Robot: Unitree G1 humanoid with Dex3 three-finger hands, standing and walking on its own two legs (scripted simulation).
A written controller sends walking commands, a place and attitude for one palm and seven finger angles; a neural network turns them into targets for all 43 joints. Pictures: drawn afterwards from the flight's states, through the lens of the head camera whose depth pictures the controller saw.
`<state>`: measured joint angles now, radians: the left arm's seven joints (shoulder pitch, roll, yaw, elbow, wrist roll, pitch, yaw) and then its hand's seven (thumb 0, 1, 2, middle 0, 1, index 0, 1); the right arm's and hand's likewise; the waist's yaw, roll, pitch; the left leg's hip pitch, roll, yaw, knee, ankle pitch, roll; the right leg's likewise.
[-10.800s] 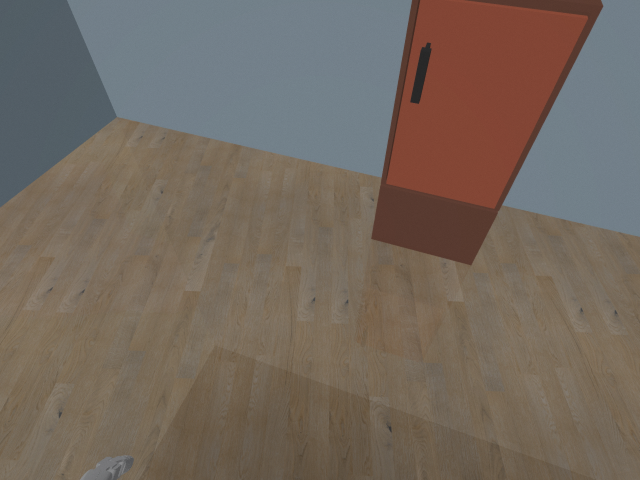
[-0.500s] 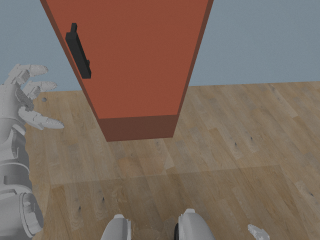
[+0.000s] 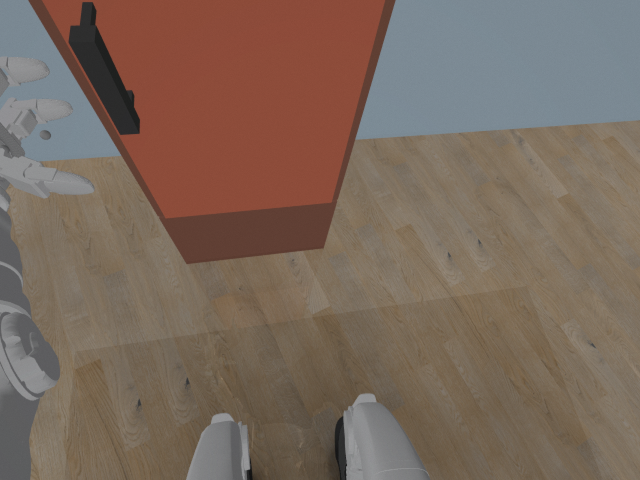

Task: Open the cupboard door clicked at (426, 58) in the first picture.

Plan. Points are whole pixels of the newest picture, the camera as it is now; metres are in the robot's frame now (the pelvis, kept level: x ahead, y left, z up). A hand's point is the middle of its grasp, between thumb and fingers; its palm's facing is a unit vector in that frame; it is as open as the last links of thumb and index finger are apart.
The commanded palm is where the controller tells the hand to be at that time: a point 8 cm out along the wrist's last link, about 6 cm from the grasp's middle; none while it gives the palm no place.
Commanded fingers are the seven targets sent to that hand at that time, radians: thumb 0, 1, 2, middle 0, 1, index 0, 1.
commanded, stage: move the hooked fingers beside the handle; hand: left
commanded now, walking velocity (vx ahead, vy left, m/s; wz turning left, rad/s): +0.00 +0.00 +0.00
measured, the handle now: (110, 73) +0.59 +0.22 +0.07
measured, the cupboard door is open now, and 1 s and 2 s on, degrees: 0 0 0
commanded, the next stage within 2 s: slide the fingers in behind the handle in 1.04 s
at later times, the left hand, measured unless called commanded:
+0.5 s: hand (54, 107) +0.54 +0.27 +0.07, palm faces +0.07 -1.00 -0.01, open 14.0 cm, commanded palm +0.52 +0.31 +0.07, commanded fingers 0.00 -0.50 0.30 -0.30 -1.20 -0.30 -1.20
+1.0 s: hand (45, 117) +0.53 +0.28 +0.06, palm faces +0.07 -1.00 -0.01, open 14.0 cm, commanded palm +0.51 +0.32 +0.06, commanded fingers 0.00 -0.50 0.30 -0.30 -1.20 -0.30 -1.20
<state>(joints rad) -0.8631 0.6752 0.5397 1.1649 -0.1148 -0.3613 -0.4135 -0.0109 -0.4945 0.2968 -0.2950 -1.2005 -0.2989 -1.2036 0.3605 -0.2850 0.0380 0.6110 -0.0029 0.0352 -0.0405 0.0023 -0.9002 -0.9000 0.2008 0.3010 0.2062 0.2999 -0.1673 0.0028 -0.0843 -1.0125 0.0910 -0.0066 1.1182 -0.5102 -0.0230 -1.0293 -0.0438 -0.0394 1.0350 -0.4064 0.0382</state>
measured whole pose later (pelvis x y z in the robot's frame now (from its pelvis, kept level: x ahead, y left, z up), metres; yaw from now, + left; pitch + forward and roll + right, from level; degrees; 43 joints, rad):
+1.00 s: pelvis +0.01 +0.01 -0.01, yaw -1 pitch +27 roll -5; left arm -0.94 0.74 0.57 1.16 -0.08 -0.35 -0.40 -0.01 -0.49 0.30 -0.29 -1.20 -0.30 -1.20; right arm 0.36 -0.28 0.06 0.58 -0.02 0.09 -0.01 0.00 -0.90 -0.90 0.20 0.30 0.21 0.30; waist -0.21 0.01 -0.08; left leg -1.10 0.10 -0.02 1.17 -0.54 -0.01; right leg -1.10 -0.03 -0.05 1.04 -0.41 0.05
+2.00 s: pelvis +0.00 +0.00 -0.01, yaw -1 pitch +26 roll -3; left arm -0.96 0.60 0.48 1.17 -0.07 -0.37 -0.27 -0.01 -0.49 0.30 -0.29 -1.20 -0.30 -1.20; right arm 0.38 -0.26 0.05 0.60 -0.03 0.07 0.00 0.00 -0.90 -0.90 0.20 0.30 0.21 0.30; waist -0.20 0.02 -0.09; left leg -1.07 0.09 -0.01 1.15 -0.52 -0.02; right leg -1.08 -0.04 -0.04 1.04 -0.41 0.04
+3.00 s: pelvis +0.00 +0.00 -0.01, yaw +0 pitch +25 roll -3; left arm -0.98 0.54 0.45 1.19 -0.04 -0.41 -0.18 -0.01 -0.39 0.34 -0.30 -1.21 -0.31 -1.21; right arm 0.38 -0.26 0.04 0.61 -0.04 0.06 0.01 0.00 -0.90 -0.90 0.20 0.30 0.21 0.30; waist -0.21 0.03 -0.10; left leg -1.07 0.09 -0.01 1.15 -0.52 -0.02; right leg -1.08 -0.04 -0.03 1.05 -0.41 0.04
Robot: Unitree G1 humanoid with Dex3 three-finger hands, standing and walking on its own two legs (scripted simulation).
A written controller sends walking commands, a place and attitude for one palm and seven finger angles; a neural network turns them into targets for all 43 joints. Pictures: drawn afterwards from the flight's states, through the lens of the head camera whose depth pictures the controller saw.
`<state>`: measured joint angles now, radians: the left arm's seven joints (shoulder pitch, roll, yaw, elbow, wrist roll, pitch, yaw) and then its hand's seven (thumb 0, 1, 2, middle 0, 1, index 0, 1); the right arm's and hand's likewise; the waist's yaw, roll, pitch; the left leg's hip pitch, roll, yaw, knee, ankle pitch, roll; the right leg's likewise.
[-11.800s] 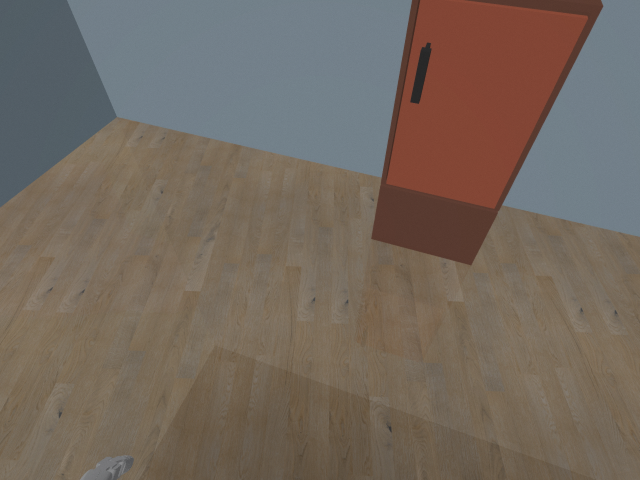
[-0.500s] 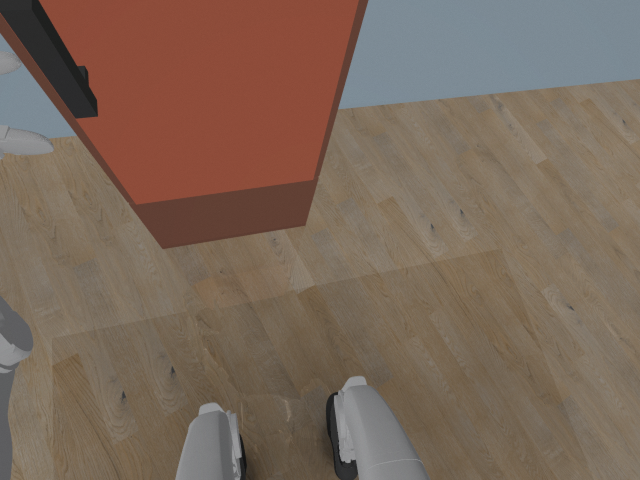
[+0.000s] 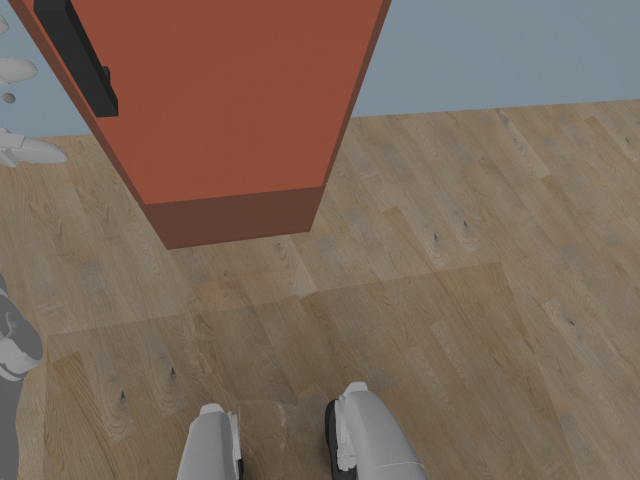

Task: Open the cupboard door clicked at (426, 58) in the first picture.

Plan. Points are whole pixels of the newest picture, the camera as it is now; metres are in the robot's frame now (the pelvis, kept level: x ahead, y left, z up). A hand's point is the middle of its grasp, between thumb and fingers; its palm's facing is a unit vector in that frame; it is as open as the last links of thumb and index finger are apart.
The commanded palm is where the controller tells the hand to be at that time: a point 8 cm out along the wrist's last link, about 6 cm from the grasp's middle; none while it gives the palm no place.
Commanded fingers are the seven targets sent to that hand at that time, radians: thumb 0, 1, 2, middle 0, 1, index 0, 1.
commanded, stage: move the hooked fingers beside the handle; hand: left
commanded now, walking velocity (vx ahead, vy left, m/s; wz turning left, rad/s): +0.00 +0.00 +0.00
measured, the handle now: (83, 47) +0.58 +0.22 +0.08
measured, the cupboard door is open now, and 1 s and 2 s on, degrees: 0 0 0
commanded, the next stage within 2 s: slide the fingers in behind the handle in 0.04 s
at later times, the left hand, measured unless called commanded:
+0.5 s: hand (40, 96) +0.52 +0.25 +0.07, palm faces +0.09 -1.00 -0.01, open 14.0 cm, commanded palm +0.50 +0.29 +0.07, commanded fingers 0.00 -0.50 0.30 -0.30 -1.20 -0.30 -1.20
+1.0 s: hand (79, 93) +0.53 +0.22 +0.07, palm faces +0.08 -1.00 -0.01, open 14.0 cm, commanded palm +0.50 +0.26 +0.07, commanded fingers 0.00 -0.50 0.30 -0.30 -1.20 -0.30 -1.20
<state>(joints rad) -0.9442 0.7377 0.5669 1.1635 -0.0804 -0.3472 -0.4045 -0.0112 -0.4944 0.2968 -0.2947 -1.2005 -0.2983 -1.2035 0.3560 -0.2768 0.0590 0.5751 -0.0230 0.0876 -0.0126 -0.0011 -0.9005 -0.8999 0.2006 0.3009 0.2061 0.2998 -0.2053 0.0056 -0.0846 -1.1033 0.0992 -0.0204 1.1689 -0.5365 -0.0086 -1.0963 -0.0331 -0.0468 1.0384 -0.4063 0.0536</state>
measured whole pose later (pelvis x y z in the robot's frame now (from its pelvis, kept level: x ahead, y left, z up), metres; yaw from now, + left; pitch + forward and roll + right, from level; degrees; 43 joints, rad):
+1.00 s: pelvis +0.00 -0.01 +0.00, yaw +1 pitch +26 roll -3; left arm -0.96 0.60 0.48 1.17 -0.07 -0.37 -0.27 -0.01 -0.49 0.30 -0.29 -1.20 -0.30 -1.20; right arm 0.38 -0.26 0.05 0.60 -0.03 0.07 0.00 0.00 -0.90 -0.90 0.20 0.30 0.21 0.30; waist -0.20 0.02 -0.09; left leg -1.07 0.09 -0.01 1.15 -0.52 -0.02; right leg -1.08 -0.04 -0.04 1.04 -0.41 0.04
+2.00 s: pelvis -0.01 -0.01 +0.00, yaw +1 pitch +25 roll -3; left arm -0.98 0.54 0.45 1.19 -0.04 -0.41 -0.18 -0.01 -0.39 0.34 -0.30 -1.21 -0.31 -1.21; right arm 0.38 -0.26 0.04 0.61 -0.04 0.06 0.01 0.00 -0.90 -0.90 0.20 0.30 0.21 0.30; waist -0.21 0.03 -0.10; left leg -1.07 0.09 -0.01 1.15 -0.52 -0.02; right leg -1.08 -0.04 -0.03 1.05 -0.41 0.04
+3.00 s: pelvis +0.01 -0.01 +0.02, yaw +0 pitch +22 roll -2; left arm -0.67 0.37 0.38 0.91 -0.13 -0.40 -0.14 0.00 0.70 0.73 -0.34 -1.35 -0.34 -1.35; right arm 0.40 -0.25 0.01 0.58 -0.02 0.08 0.03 0.00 -0.90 -0.90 0.20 0.30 0.20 0.30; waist -0.15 0.03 -0.13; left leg -0.94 0.09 0.02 1.07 -0.52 -0.02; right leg -0.98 -0.03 0.00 1.00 -0.41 0.05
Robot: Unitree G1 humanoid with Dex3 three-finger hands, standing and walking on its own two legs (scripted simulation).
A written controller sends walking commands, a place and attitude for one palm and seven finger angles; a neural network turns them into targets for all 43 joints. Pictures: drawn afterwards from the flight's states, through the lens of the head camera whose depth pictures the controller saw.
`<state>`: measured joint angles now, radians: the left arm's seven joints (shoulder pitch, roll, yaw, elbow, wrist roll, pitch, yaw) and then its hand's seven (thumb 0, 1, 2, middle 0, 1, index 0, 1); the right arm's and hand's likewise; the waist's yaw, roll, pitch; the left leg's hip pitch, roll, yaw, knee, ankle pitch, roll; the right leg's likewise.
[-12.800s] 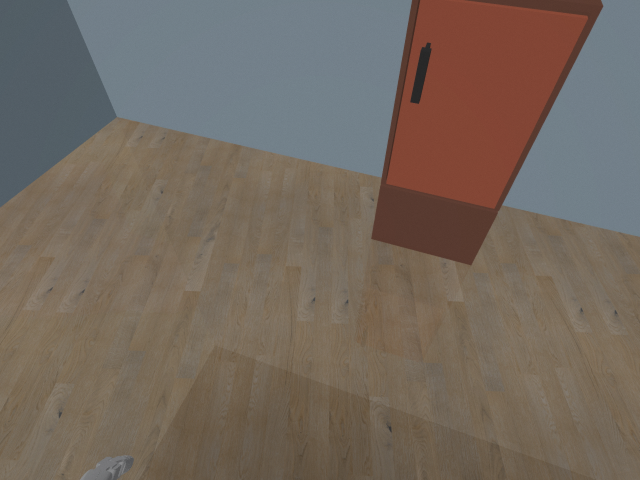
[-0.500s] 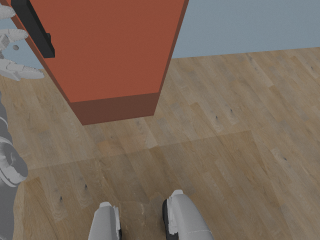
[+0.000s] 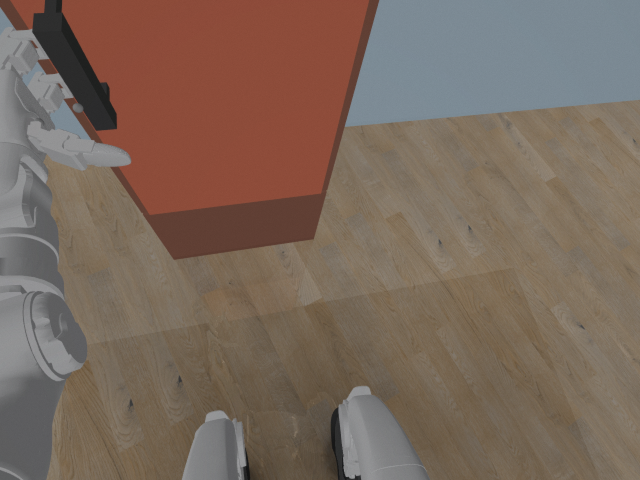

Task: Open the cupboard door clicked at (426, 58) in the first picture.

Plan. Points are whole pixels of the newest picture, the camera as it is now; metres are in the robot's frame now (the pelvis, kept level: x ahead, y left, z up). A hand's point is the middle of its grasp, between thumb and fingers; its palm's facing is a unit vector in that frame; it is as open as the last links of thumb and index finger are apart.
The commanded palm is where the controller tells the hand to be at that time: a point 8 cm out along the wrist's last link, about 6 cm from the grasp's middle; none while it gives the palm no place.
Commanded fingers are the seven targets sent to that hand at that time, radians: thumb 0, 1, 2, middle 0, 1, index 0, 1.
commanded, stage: slide the fingers in behind the handle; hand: left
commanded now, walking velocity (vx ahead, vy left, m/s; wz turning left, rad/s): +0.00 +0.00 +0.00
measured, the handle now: (81, 65) +0.58 +0.22 +0.08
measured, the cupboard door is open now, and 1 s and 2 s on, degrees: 0 0 8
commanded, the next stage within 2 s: close the thumb around the handle in 0.74 s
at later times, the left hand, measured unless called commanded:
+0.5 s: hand (99, 106) +0.53 +0.20 +0.07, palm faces +0.10 -1.00 -0.01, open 14.0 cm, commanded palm +0.50 +0.24 +0.07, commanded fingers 0.00 -0.50 0.30 -0.30 -1.20 -0.30 -1.20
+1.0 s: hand (101, 105) +0.53 +0.20 +0.07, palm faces +0.08 -1.00 -0.02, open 13.3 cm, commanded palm +0.51 +0.24 +0.07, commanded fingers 0.00 0.00 0.52 -0.34 -1.25 -0.34 -1.25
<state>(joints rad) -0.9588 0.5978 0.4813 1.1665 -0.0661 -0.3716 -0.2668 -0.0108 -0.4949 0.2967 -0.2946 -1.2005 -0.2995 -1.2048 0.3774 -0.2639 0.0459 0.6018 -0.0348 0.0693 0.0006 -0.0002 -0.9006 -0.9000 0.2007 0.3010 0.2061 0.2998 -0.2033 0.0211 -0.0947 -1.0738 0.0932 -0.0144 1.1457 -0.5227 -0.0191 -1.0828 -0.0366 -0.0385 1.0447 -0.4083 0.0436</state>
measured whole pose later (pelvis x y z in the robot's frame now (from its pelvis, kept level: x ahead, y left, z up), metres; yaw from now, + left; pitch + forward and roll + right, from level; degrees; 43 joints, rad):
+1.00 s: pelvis +0.00 +0.00 +0.00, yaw +0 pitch +25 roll -3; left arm -0.98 0.54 0.45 1.19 -0.04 -0.41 -0.18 -0.01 -0.39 0.34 -0.30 -1.21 -0.31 -1.21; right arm 0.38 -0.26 0.04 0.61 -0.04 0.06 0.01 0.00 -0.90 -0.90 0.20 0.30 0.21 0.30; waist -0.21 0.03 -0.10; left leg -1.07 0.09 -0.01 1.15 -0.52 -0.02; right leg -1.08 -0.04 -0.03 1.05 -0.41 0.04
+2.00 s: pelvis +0.01 +0.00 +0.01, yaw -1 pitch +22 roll -2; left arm -0.67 0.37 0.38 0.91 -0.13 -0.40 -0.14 0.00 0.70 0.73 -0.34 -1.35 -0.34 -1.35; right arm 0.40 -0.25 0.01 0.58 -0.02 0.08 0.03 0.00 -0.90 -0.90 0.20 0.30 0.20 0.30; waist -0.15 0.03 -0.13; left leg -0.94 0.09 0.02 1.07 -0.52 -0.02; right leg -0.98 -0.03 0.00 1.00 -0.41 0.05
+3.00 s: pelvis +0.01 -0.05 +0.02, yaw +5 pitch +14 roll +1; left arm -0.13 -0.13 -0.18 0.35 0.11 -0.27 0.66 0.01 0.57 0.75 -0.35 -1.32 -0.37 -1.33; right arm 0.14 -0.18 -0.02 0.62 -0.10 -0.03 0.02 0.01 -0.90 -0.90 0.20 0.30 0.20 0.30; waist -0.01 0.03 -0.13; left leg -0.75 0.06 -0.05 0.99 -0.48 -0.08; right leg -0.80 -0.06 -0.08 1.03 -0.46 -0.02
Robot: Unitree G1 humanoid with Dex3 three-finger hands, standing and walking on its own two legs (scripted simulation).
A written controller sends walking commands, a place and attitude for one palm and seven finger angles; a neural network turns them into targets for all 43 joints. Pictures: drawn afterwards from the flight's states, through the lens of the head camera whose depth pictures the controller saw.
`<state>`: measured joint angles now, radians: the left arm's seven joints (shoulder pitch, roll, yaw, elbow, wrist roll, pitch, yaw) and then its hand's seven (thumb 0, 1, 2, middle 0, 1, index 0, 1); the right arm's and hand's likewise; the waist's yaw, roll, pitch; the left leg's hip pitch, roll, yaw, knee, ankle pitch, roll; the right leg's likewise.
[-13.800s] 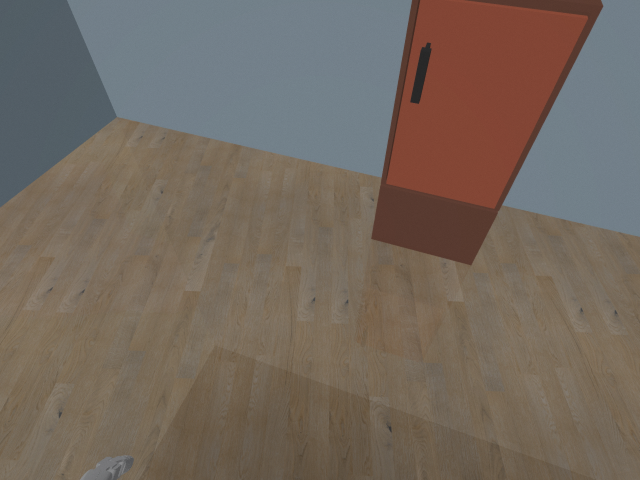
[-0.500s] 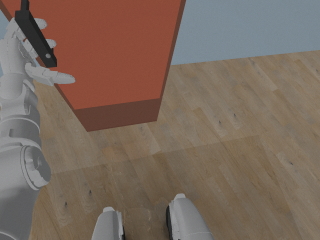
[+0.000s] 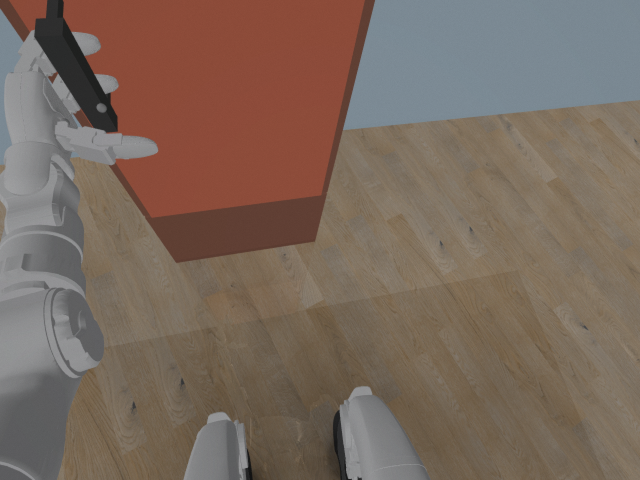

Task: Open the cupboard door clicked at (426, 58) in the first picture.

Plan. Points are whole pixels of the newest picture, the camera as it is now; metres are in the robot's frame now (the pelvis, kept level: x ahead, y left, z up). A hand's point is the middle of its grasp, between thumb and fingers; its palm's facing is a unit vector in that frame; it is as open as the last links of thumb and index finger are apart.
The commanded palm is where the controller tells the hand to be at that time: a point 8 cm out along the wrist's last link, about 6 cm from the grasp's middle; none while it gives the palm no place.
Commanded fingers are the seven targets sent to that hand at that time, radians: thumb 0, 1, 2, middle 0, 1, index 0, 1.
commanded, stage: close the thumb around the handle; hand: left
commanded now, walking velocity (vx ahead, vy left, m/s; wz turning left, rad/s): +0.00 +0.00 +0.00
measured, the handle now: (83, 68) +0.59 +0.22 +0.08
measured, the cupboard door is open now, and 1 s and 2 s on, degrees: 0 8 44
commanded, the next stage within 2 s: pull the door open along its arc in 0.54 s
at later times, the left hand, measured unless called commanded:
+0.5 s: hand (106, 107) +0.54 +0.19 +0.07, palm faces +0.05 -1.00 -0.01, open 5.8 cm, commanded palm +0.52 +0.24 +0.07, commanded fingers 0.00 0.90 0.90 -0.40 -1.35 -0.40 -1.35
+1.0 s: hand (116, 142) +0.49 +0.18 +0.07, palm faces +0.07 -1.00 +0.00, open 6.0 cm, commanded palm +0.44 +0.21 +0.07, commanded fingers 0.00 0.90 0.90 -0.40 -1.35 -0.40 -1.35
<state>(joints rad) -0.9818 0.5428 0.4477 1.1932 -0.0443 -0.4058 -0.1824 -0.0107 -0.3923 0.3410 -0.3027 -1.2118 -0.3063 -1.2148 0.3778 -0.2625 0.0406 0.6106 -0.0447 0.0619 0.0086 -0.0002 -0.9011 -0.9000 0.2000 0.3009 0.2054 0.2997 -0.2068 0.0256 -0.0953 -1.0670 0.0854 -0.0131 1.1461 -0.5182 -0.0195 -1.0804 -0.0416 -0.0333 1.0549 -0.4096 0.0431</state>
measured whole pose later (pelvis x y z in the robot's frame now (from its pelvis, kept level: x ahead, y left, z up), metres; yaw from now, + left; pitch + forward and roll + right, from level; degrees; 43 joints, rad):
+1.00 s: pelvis +0.01 +0.00 +0.01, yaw -1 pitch +22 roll -2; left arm -0.67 0.37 0.38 0.91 -0.13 -0.40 -0.14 0.00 0.70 0.73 -0.34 -1.35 -0.34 -1.35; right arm 0.40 -0.25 0.01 0.58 -0.02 0.08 0.03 0.00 -0.90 -0.90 0.20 0.30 0.20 0.30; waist -0.15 0.03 -0.13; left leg -0.94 0.09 0.02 1.07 -0.52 -0.02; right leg -0.98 -0.03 0.00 1.00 -0.41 0.05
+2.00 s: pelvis +0.01 -0.05 +0.02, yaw +4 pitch +14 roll +1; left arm -0.13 -0.13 -0.18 0.35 0.11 -0.27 0.66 0.01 0.57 0.75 -0.35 -1.32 -0.37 -1.33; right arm 0.14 -0.18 -0.02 0.62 -0.10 -0.03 0.02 0.01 -0.90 -0.90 0.20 0.30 0.20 0.30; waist -0.01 0.03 -0.13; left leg -0.75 0.06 -0.05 0.99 -0.48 -0.08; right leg -0.80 -0.06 -0.08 1.03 -0.46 -0.02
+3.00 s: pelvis -0.01 -0.01 +0.02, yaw +4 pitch +12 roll +0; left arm -0.15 0.00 -0.24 0.35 -0.04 -0.36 0.15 -0.01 -0.50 0.30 -0.21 -0.36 -0.17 -0.38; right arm 0.22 -0.22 0.00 0.56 -0.03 -0.05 -0.01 0.01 -0.90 -0.90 0.20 0.30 0.20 0.30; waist -0.01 0.04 -0.08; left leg -0.79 0.03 -0.02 1.06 -0.48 -0.04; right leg -0.82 -0.09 -0.04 1.04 -0.43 0.03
